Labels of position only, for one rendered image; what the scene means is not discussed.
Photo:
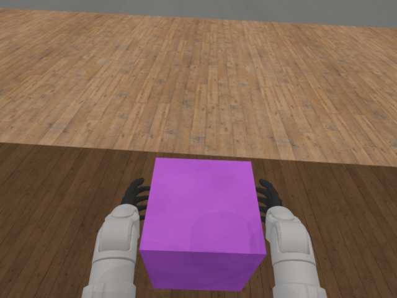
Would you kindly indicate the carton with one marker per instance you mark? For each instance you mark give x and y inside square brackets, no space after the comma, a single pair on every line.
[202,228]

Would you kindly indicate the left robot forearm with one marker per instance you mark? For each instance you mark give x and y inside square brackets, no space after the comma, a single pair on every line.
[114,257]

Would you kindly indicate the robot right hand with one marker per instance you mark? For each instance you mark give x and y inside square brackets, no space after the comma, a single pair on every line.
[272,197]

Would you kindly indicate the right robot forearm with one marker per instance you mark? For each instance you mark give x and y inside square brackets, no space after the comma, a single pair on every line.
[292,256]

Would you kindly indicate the robot left hand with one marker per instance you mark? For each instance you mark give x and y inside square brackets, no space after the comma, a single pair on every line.
[131,193]

